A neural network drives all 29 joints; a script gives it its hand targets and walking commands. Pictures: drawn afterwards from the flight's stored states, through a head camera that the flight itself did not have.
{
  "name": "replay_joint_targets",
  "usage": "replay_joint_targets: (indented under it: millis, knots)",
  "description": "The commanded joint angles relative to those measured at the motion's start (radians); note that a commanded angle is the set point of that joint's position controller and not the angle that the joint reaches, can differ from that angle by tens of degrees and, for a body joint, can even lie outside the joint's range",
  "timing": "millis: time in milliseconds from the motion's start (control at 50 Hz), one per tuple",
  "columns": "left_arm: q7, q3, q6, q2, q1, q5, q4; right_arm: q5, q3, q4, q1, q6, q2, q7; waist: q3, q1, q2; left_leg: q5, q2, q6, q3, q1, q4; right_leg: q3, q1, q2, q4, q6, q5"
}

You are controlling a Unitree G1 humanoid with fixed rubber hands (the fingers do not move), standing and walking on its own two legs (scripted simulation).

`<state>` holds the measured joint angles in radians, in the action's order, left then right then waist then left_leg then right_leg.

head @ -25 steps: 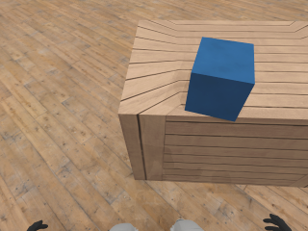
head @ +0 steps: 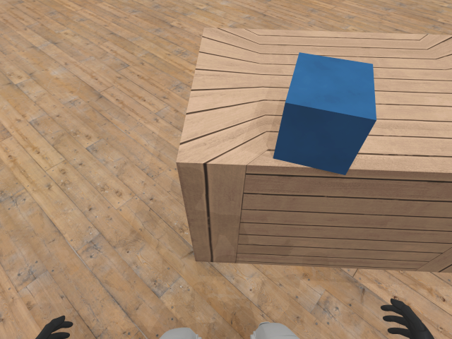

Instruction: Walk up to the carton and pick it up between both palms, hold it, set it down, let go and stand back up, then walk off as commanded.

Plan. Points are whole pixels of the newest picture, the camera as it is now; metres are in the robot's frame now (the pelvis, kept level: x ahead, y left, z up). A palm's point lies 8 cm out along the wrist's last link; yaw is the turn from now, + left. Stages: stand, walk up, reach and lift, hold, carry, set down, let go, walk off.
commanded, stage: walk up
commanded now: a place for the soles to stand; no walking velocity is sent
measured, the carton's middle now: (321, 112) +0.62 -0.24 +0.03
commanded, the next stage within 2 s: none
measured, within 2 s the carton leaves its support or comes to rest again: neither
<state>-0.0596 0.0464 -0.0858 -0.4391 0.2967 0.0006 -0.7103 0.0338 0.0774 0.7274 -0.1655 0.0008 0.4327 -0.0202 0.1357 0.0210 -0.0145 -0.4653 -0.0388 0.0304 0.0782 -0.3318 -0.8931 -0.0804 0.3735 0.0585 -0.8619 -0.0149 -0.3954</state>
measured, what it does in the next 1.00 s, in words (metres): stands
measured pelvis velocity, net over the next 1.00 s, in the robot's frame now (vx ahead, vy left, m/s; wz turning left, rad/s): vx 0.00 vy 0.01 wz -0.02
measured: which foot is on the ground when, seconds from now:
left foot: down 0.00-1.00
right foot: down 0.00-1.00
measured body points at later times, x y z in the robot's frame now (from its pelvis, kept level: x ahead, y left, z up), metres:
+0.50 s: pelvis +0.00 +0.00 +0.00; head +0.02 +0.00 +0.45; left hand +0.13 +0.33 -0.08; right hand +0.13 -0.33 -0.08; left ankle +0.02 +0.10 -0.70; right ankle +0.02 -0.14 -0.68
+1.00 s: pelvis +0.00 +0.01 +0.00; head +0.03 +0.02 +0.45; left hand +0.12 +0.33 -0.09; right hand +0.12 -0.32 -0.08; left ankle +0.00 +0.10 -0.70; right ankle +0.02 -0.14 -0.68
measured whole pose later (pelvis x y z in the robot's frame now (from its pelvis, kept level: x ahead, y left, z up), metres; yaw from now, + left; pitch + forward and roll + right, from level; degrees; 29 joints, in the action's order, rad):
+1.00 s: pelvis +0.00 +0.01 +0.00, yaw -1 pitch -4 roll -2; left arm -0.07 0.05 -0.09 -0.44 0.28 0.00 -0.71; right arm 0.03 0.08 0.73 -0.18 -0.01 0.43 -0.03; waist 0.16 0.02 -0.02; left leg -0.49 -0.05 0.05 0.08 -0.34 -0.90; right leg -0.09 0.40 0.05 -0.95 0.00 -0.50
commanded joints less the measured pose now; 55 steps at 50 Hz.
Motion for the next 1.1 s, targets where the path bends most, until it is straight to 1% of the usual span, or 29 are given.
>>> replay_joint_targets:
  millis: [0,40,100,120,160,180,200,300,340,360,380,440,520,560,580,600,620,660,720,760,780,800,820,860,940,1000,1020,1040,1080]
  knots:
    - [-0.010,0.045,0.006,-0.242,-0.033,0.015,-0.023,-0.007,0.074,-0.013,-0.003,-0.036,0.298,-0.006,-0.029,0.041,-0.101,-0.185,-0.379,0.237,-0.540,0.040,0.591,0.035,0.245,-0.020,-0.216,-0.010,-0.167]
    - [0.003,0.053,-0.004,-0.239,0.036,0.008,-0.030,-0.017,0.063,-0.049,0.073,-0.034,0.261,-0.001,-0.022,-0.016,-0.105,-0.025,-0.360,0.244,-0.413,-0.028,0.513,0.062,0.146,-0.057,-0.163,-0.021,-0.165]
    - [0.005,0.066,-0.033,-0.205,0.132,0.009,-0.071,-0.016,0.059,-0.067,0.077,-0.021,0.223,-0.004,-0.110,-0.060,-0.081,0.333,-0.182,0.125,-0.144,-0.018,0.220,0.072,-0.087,-0.037,0.186,-0.053,0.086]
    - [-0.001,0.072,-0.040,-0.229,0.149,0.009,-0.056,-0.027,0.050,-0.077,0.088,-0.017,0.212,-0.002,-0.115,-0.067,-0.026,0.348,-0.129,0.087,-0.106,-0.115,0.111,-0.024,-0.155,-0.064,0.174,-0.071,0.316]
    - [-0.018,0.082,-0.040,-0.320,0.127,0.022,-0.038,-0.030,0.043,-0.096,0.074,0.002,0.154,-0.004,-0.134,-0.042,0.071,0.063,-0.007,0.002,-0.069,-0.184,-0.101,-0.501,-0.162,-0.293,0.302,-0.208,0.429]
    - [-0.020,0.070,-0.033,-0.333,0.081,0.019,-0.027,-0.028,0.045,-0.080,0.095,0.011,0.168,0.002,-0.142,-0.039,0.082,-0.195,0.002,0.007,-0.120,-0.137,-0.123,-0.612,-0.091,-0.359,0.352,-0.301,0.425]
    - [-0.023,0.063,-0.035,-0.343,0.049,0.025,-0.011,-0.022,0.049,-0.091,0.094,0.016,0.191,0.001,-0.103,-0.038,0.096,-0.229,0.007,0.002,-0.146,-0.157,-0.128,-0.647,-0.059,-0.358,0.353,-0.313,0.411]
    - [-0.022,0.050,-0.020,-0.275,-0.058,0.021,-0.001,-0.013,0.074,-0.008,-0.013,0.001,0.203,-0.007,-0.081,0.054,0.132,0.055,-0.013,0.035,-0.135,0.045,0.163,-0.415,0.103,-0.207,0.278,-0.176,0.292]
    - [-0.019,0.037,-0.014,-0.199,-0.119,0.015,0.033,-0.009,0.085,-0.016,-0.067,-0.014,0.233,-0.002,-0.046,0.092,0.000,0.033,-0.164,0.088,-0.316,0.113,0.382,-0.126,0.244,-0.079,0.024,-0.078,0.264]
    - [-0.020,0.028,-0.007,-0.163,-0.081,0.002,0.014,-0.007,0.086,-0.023,-0.050,-0.021,0.266,0.001,-0.062,0.074,-0.205,-0.002,-0.305,0.145,-0.459,0.109,0.540,0.013,0.277,0.014,-0.128,-0.035,0.020]
    - [-0.024,0.040,0.005,-0.228,-0.045,0.015,-0.012,-0.009,0.088,-0.017,-0.005,-0.018,0.290,-0.007,-0.019,0.062,-0.112,-0.065,-0.367,0.176,-0.508,0.035,0.582,0.035,0.257,0.001,-0.231,-0.012,-0.181]
    - [-0.008,0.051,-0.003,-0.249,0.037,0.009,-0.028,-0.003,0.070,-0.076,0.091,-0.023,0.264,-0.009,-0.036,0.006,-0.131,0.029,-0.316,0.217,-0.368,0.001,0.502,0.062,0.150,-0.059,-0.176,-0.017,-0.158]
    - [-0.006,0.048,-0.028,-0.190,0.109,0.004,-0.050,-0.014,0.065,-0.066,0.065,-0.014,0.235,-0.010,-0.099,-0.033,-0.114,0.337,-0.197,0.156,-0.188,-0.015,0.270,0.121,-0.065,-0.046,0.147,-0.041,0.047]
    - [-0.016,0.082,-0.042,-0.240,0.203,0.025,-0.065,-0.027,0.059,-0.097,0.095,-0.003,0.202,-0.015,-0.137,-0.081,0.016,0.248,-0.101,0.070,-0.089,-0.172,-0.004,-0.083,-0.233,-0.068,0.232,-0.076,0.231]
    - [-0.026,0.090,-0.042,-0.321,0.185,0.036,-0.065,-0.026,0.046,-0.112,0.096,0.007,0.151,-0.013,-0.100,-0.065,0.206,0.058,-0.023,0.000,-0.041,-0.306,-0.178,-0.434,-0.236,-0.239,0.345,-0.157,0.241]
    - [-0.024,0.098,-0.039,-0.360,0.135,0.034,-0.027,-0.014,0.047,-0.114,0.096,0.018,0.163,-0.003,-0.129,-0.065,0.152,-0.231,0.006,0.006,-0.131,-0.293,-0.206,-0.691,-0.165,-0.367,0.418,-0.277,0.219]
    - [-0.027,0.091,-0.040,-0.359,0.085,0.034,-0.016,-0.012,0.056,-0.093,0.103,0.024,0.194,-0.001,-0.060,-0.045,0.070,-0.247,-0.025,-0.005,-0.179,-0.245,-0.225,-0.719,-0.070,-0.398,0.415,-0.315,0.219]
    - [-0.036,0.075,-0.041,-0.327,0.027,0.030,0.003,-0.016,0.066,-0.077,0.097,0.025,0.191,-0.007,-0.011,-0.019,0.073,-0.175,-0.038,0.005,-0.155,-0.193,-0.175,-0.621,0.031,-0.340,0.405,-0.294,0.243]
    - [-0.026,0.065,-0.031,-0.302,0.002,0.034,0.004,-0.021,0.078,-0.041,-0.002,0.010,0.193,-0.009,-0.084,0.027,0.209,-0.074,-0.011,0.020,-0.137,-0.059,0.046,-0.512,0.015,-0.244,0.307,-0.226,0.354]
    - [-0.023,0.045,-0.024,-0.246,-0.041,0.018,0.010,-0.013,0.080,-0.019,-0.049,-0.013,0.184,-0.007,-0.103,0.081,0.100,0.126,-0.040,0.037,-0.170,0.131,0.280,-0.334,0.113,-0.179,0.159,-0.145,0.476]
    - [-0.024,0.037,-0.021,-0.210,-0.059,0.014,0.039,-0.002,0.099,-0.023,-0.103,-0.026,0.231,0.001,-0.187,0.096,-0.015,0.214,-0.154,0.087,-0.302,0.260,0.353,-0.182,0.188,-0.111,-0.011,-0.085,0.449]
    - [-0.029,0.035,-0.022,-0.172,-0.025,0.004,0.037,0.002,0.101,-0.029,-0.084,-0.028,0.278,0.008,-0.178,0.075,-0.084,0.340,-0.284,0.147,-0.406,0.314,0.408,0.009,0.293,-0.011,-0.173,-0.019,0.222]
    - [-0.033,0.039,-0.009,-0.206,-0.040,0.009,0.020,-0.010,0.090,-0.035,-0.058,-0.030,0.279,0.006,-0.158,0.069,-0.075,0.338,-0.394,0.222,-0.509,0.218,0.445,0.041,0.288,-0.005,-0.225,0.001,-0.215]
    - [-0.022,0.040,-0.005,-0.227,0.003,0.006,0.012,-0.014,0.090,-0.046,-0.021,-0.029,0.274,0.000,-0.092,0.036,-0.042,0.378,-0.367,0.195,-0.434,0.150,0.453,0.027,0.231,-0.046,-0.235,-0.019,-0.205]
    - [-0.008,0.048,-0.028,-0.190,0.101,-0.001,-0.031,-0.010,0.066,-0.061,0.029,-0.022,0.236,0.001,-0.125,-0.020,-0.142,0.646,-0.226,0.183,-0.184,0.067,0.265,0.136,0.006,-0.061,0.056,-0.034,-0.028]
    - [-0.029,0.072,-0.034,-0.256,0.190,0.003,-0.048,-0.028,0.054,-0.101,0.070,-0.006,0.203,-0.005,-0.196,-0.062,-0.063,0.505,-0.096,0.054,-0.071,-0.078,-0.014,-0.019,-0.214,-0.079,0.171,-0.093,0.405]
    - [-0.034,0.094,-0.036,-0.312,0.205,0.025,-0.048,-0.035,0.052,-0.117,0.047,-0.002,0.160,-0.007,-0.211,-0.069,0.039,0.355,-0.036,0.013,-0.040,-0.178,-0.174,-0.311,-0.260,-0.207,0.220,-0.180,0.420]
    - [-0.039,0.088,-0.036,-0.344,0.187,0.025,-0.023,-0.028,0.051,-0.131,0.069,0.012,0.152,-0.005,-0.190,-0.071,0.121,-0.123,0.013,0.002,-0.085,-0.249,-0.214,-0.586,-0.233,-0.365,0.344,-0.284,0.454]
    - [-0.030,0.080,-0.037,-0.328,0.085,0.031,-0.009,-0.022,0.062,-0.125,0.128,0.017,0.187,0.000,-0.054,-0.053,0.090,-0.294,-0.015,0.002,-0.158,-0.232,-0.212,-0.655,-0.058,-0.392,0.371,-0.361,0.363]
